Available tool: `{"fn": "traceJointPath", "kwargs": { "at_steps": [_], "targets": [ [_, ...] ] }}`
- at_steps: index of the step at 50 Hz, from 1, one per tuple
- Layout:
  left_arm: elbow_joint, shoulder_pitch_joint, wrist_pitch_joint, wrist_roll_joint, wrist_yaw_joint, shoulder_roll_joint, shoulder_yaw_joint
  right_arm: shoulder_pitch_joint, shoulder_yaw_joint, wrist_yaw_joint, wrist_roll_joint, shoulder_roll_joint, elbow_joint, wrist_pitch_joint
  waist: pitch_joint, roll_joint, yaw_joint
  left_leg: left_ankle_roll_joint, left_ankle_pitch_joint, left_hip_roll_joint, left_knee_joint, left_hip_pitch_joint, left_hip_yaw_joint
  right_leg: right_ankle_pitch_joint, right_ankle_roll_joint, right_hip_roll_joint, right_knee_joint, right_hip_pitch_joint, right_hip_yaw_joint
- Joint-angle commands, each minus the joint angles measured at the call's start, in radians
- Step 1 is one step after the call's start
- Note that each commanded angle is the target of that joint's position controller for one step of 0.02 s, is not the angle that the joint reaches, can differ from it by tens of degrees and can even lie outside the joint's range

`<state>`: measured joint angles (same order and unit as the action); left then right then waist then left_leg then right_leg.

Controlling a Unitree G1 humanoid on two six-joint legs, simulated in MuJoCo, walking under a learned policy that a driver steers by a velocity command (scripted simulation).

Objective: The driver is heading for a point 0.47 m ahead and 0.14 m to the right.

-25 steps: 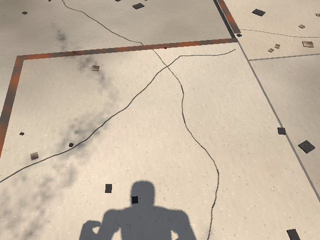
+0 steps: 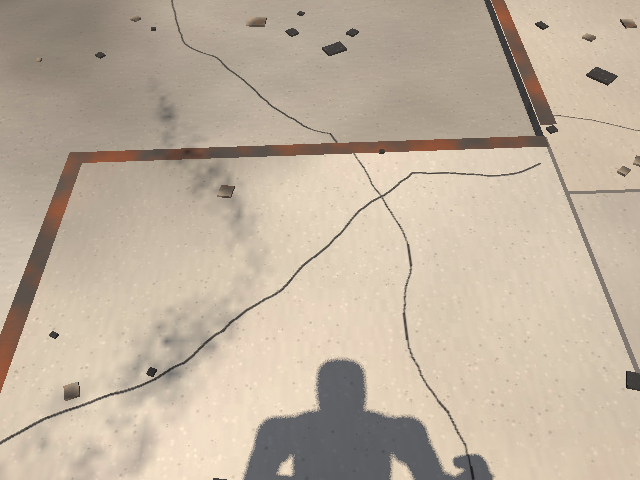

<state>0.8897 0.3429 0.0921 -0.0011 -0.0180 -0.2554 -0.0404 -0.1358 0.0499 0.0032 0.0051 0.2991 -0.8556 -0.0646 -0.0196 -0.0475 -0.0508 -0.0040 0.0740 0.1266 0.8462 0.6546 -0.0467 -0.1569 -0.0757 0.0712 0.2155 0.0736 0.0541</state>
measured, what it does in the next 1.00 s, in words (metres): walks ahead, turning right: left foot, then right foot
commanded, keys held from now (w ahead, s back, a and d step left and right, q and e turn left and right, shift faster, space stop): w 0.04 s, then w+e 0.54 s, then no key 0.42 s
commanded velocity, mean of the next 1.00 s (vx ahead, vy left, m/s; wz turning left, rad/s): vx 0.39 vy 0.00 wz -0.30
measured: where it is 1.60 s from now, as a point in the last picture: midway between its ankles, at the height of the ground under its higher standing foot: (375, 472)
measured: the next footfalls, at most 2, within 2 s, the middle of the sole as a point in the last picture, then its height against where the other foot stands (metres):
left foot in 0.24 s outside the picture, level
right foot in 0.74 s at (439, 469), level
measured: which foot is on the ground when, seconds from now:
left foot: up 0.00-0.22, down 0.24-0.74, up 0.76-1.00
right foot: down 0.00-0.26, up 0.28-0.72, down 0.74-1.00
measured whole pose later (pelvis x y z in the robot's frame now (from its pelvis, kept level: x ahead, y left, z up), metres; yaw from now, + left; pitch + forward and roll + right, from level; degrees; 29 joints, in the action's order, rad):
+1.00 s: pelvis +0.44 -0.04 -0.01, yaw -20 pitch +1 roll +0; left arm 0.81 0.13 0.04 -0.03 -0.01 -0.23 -0.05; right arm -0.13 0.06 -0.04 0.00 0.29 -0.92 0.00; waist -0.07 -0.04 0.00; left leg -0.06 0.39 0.10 0.90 0.48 -0.03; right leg -0.09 -0.08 0.05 0.41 0.34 0.04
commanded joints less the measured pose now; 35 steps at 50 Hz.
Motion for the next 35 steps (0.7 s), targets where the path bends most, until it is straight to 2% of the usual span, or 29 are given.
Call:
{"fn": "traceJointPath", "kwargs": {
  "at_steps": [1,4,7,9,10,11,12,13,14,15,16,17,18,19,20,22,24,27,29,32,34,35],
  "targets": [
    [-0.043,-0.016,0.009,0.007,0.015,-0.168,-0.036,0.075,0.001,0.007,0.000,0.028,0.069,-0.015,-0.035,0.103,0.005,-0.008,-0.153,-0.013,-0.169,-0.006,0.022,0.215,-0.123,-0.247,-0.116,0.026,-0.123],
    [-0.002,0.057,-0.002,0.016,0.019,-0.172,-0.038,0.179,-0.004,0.018,0.005,0.026,0.106,-0.024,-0.062,0.094,-0.028,-0.003,-0.173,-0.040,-0.272,-0.013,0.030,0.206,-0.124,-0.267,-0.095,-0.028,-0.140],
    [0.018,0.078,-0.020,0.022,0.027,-0.184,-0.046,0.229,0.000,0.033,0.008,0.045,0.137,-0.040,-0.071,0.102,-0.019,0.015,-0.113,-0.055,-0.344,-0.002,0.006,0.254,-0.119,-0.311,-0.028,-0.120,-0.186],
    [0.017,0.061,-0.029,0.024,0.034,-0.198,-0.053,0.195,0.009,0.038,0.009,0.071,0.132,-0.049,-0.046,0.118,0.014,0.029,-0.059,-0.071,-0.373,-0.081,0.005,0.303,-0.103,-0.327,0.022,-0.142,-0.217],
    [0.014,0.044,-0.033,0.024,0.036,-0.205,-0.056,0.145,0.018,0.037,0.009,0.089,0.120,-0.052,-0.017,0.131,0.046,0.041,-0.026,-0.091,-0.382,-0.170,0.022,0.394,-0.094,-0.320,0.075,-0.136,-0.219],
    [0.008,0.025,-0.036,0.021,0.035,-0.198,-0.053,0.031,0.037,0.030,0.008,0.119,0.087,-0.055,0.052,0.127,0.107,0.064,-0.032,-0.113,-0.411,-0.343,0.048,0.500,-0.071,-0.277,0.197,-0.101,-0.193],
    [-0.009,0.019,-0.036,0.008,0.035,-0.162,-0.038,-0.139,0.059,0.019,-0.002,0.171,0.046,-0.055,0.188,0.105,0.177,0.107,-0.051,-0.045,-0.357,-0.628,-0.007,0.420,-0.040,-0.218,0.414,0.033,-0.162],
    [-0.040,0.096,-0.024,-0.002,0.030,-0.061,-0.010,-0.271,0.083,0.009,-0.020,0.265,0.030,-0.049,0.352,-0.089,0.172,0.219,0.016,0.205,-0.354,-1.023,-0.343,0.040,0.029,-0.075,0.782,0.389,-0.087],
    [-0.034,0.140,-0.008,0.024,0.028,-0.046,-0.002,-0.281,0.069,0.012,-0.013,0.216,0.022,-0.041,0.435,-0.245,0.159,0.296,0.170,0.311,-0.498,-1.097,-0.653,-0.446,0.046,-0.019,0.992,0.580,-0.161],
    [-0.041,0.071,-0.003,0.050,0.028,-0.156,-0.032,-0.211,0.046,0.011,-0.004,0.137,0.035,-0.040,0.273,-0.136,0.160,0.247,0.265,0.273,-0.537,-0.962,-0.545,-0.403,0.038,-0.085,1.070,0.658,-0.204],
    [-0.059,0.008,-0.003,0.054,0.031,-0.168,-0.039,-0.143,0.035,0.008,-0.001,0.098,0.045,-0.039,0.159,-0.089,0.139,0.208,0.260,0.239,-0.565,-0.820,-0.401,-0.313,0.032,-0.135,1.059,0.667,-0.173],
    [-0.063,-0.019,-0.010,0.045,0.035,-0.153,-0.041,-0.083,0.027,0.011,-0.003,0.069,0.043,-0.042,0.081,-0.044,0.108,0.189,0.202,0.199,-0.609,-0.683,-0.301,-0.240,0.037,-0.170,1.014,0.630,-0.160],
    [-0.060,-0.015,-0.022,0.035,0.037,-0.140,-0.048,-0.042,0.020,0.012,-0.010,0.044,0.042,-0.048,0.042,-0.060,0.078,0.171,0.149,0.163,-0.646,-0.593,-0.214,-0.186,0.039,-0.199,0.968,0.581,-0.166],
    [-0.059,0.007,-0.036,0.035,0.034,-0.115,-0.048,-0.018,0.022,0.013,-0.016,0.044,0.038,-0.050,0.024,-0.078,0.054,0.167,0.117,0.147,-0.678,-0.528,-0.155,-0.154,0.043,-0.214,0.955,0.531,-0.163],
    [-0.064,0.009,-0.048,0.035,0.032,-0.090,-0.045,-0.009,0.026,0.013,-0.017,0.049,0.033,-0.055,0.013,-0.070,0.044,0.176,0.075,0.144,-0.702,-0.491,-0.110,-0.136,0.048,-0.222,0.947,0.518,-0.155],
    [-0.090,-0.018,-0.065,0.031,0.033,-0.080,-0.046,-0.009,0.035,0.008,-0.019,0.073,0.019,-0.063,-0.009,-0.040,0.033,0.192,0.003,0.145,-0.732,-0.471,-0.032,-0.076,0.059,-0.231,0.911,0.551,-0.158],
    [-0.114,-0.059,-0.068,0.026,0.029,-0.080,-0.047,-0.026,0.042,-0.001,-0.021,0.090,0.006,-0.063,-0.023,-0.019,0.039,0.196,-0.049,0.140,-0.742,-0.494,0.035,0.015,0.070,-0.232,0.824,0.596,-0.163],
    [-0.142,-0.141,-0.057,0.024,0.010,-0.067,-0.040,-0.043,0.048,-0.011,-0.018,0.115,-0.001,-0.053,-0.036,0.000,0.064,0.179,-0.102,0.118,-0.743,-0.529,0.133,0.158,0.070,-0.219,0.642,0.586,-0.121],
    [-0.171,-0.221,-0.053,0.022,-0.005,-0.053,-0.032,-0.074,0.053,-0.016,-0.012,0.133,-0.007,-0.044,-0.055,0.016,0.097,0.175,-0.112,0.127,-0.743,-0.565,0.173,0.196,0.064,-0.209,0.549,0.582,-0.077],
    [-0.217,-0.300,-0.049,0.009,-0.021,-0.045,-0.025,-0.124,0.056,-0.020,0.003,0.149,-0.032,-0.016,-0.079,0.022,0.115,0.164,-0.350,0.141,-0.660,-0.633,0.210,0.160,0.049,-0.168,0.429,0.554,-0.032],
    [-0.232,-0.284,-0.049,0.005,-0.030,-0.068,-0.035,-0.125,0.062,-0.022,0.017,0.170,-0.040,0.002,-0.040,-0.015,0.088,0.143,-0.530,0.157,-0.567,-0.690,0.214,0.090,0.025,-0.129,0.391,0.494,-0.014],
    [-0.226,-0.242,-0.048,0.002,-0.032,-0.092,-0.045,-0.111,0.065,-0.025,0.024,0.182,-0.038,0.007,-0.003,-0.035,0.058,0.128,-0.631,0.153,-0.493,-0.707,0.213,0.059,0.008,-0.100,0.372,0.429,-0.001]
  ]
}}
